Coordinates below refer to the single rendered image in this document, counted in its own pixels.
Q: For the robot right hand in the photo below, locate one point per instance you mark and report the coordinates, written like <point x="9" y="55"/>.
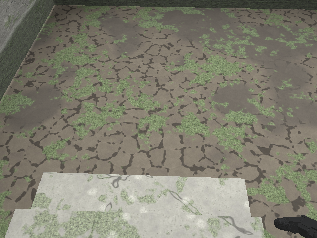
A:
<point x="305" y="226"/>

